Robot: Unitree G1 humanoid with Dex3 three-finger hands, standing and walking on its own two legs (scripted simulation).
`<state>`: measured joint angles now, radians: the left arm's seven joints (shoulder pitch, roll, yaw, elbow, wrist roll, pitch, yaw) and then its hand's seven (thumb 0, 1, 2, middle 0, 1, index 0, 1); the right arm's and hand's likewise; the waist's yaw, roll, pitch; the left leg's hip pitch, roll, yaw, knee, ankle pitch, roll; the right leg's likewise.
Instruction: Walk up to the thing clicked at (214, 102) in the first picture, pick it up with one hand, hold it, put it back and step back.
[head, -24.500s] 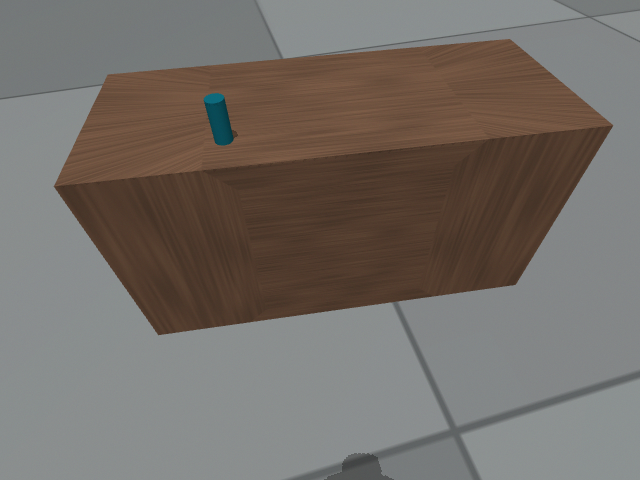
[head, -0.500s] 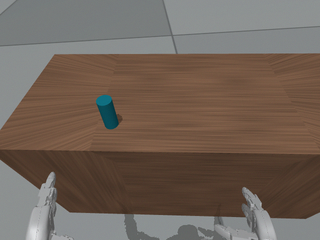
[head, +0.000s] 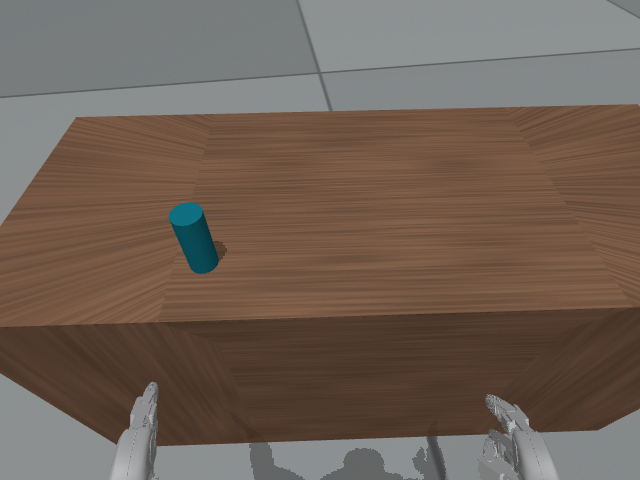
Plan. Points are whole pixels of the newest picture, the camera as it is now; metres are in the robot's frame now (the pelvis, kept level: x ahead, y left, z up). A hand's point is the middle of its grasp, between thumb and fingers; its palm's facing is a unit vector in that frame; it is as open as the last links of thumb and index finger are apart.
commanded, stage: home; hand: left
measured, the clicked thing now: (195, 239) +0.46 +0.20 +0.03
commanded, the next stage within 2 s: none
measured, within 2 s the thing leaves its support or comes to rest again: neither
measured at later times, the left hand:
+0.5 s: hand (193, 472) +0.16 +0.17 -0.06, palm faces +0.13 -0.95 -0.27, open 17.6 cm
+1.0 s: hand out of the picture +0.15 +0.17 -0.06, palm faces +0.14 -0.95 -0.27, open 17.6 cm
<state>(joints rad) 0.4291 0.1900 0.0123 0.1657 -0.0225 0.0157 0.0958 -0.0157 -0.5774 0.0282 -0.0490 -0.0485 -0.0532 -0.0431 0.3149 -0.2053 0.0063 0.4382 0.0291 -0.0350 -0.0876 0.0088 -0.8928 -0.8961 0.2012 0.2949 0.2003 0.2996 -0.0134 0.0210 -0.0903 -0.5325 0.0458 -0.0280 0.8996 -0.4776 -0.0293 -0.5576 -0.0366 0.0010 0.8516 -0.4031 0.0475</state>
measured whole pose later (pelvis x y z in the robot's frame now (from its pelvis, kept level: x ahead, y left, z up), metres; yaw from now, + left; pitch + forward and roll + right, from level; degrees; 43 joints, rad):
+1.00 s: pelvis -0.02 -0.01 -0.01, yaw +1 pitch +7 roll -1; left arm 0.46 0.19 0.00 0.01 -0.01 0.21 0.13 -0.02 -0.56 0.04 -0.05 -0.05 -0.06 -0.05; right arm 0.28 -0.21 0.01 0.51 0.01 -0.13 -0.15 0.01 -0.90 -0.90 0.20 0.30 0.20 0.30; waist -0.01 0.03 -0.09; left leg -0.61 0.05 -0.06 0.97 -0.48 -0.05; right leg -0.62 -0.03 -0.02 0.92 -0.41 0.03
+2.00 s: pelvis -0.01 -0.01 +0.00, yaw +1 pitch +2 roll +0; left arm 0.28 0.32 0.00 0.52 0.05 0.03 0.02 -0.01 -0.56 0.04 -0.05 -0.05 -0.06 -0.05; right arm 0.21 -0.30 -0.01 0.76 -0.06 -0.03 -0.02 0.01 -0.90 -0.90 0.21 0.30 0.21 0.30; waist 0.02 -0.02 0.00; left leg -0.47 0.02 -0.03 0.90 -0.47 -0.02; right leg -0.51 -0.06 0.00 0.90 -0.43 0.03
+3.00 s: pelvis -0.02 -0.01 +0.05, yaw +1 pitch -3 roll +0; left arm 0.13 0.34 0.01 1.16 0.01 -0.01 0.00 0.00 0.90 0.89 -0.20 -0.30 -0.21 -0.30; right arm 0.17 -0.34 -0.02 1.14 -0.01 0.00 0.00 0.00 -0.91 -0.90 0.20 0.30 0.20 0.30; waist 0.00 0.01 0.06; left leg -0.13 0.03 -0.02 0.40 -0.21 -0.04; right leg -0.18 -0.05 -0.01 0.40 -0.17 0.03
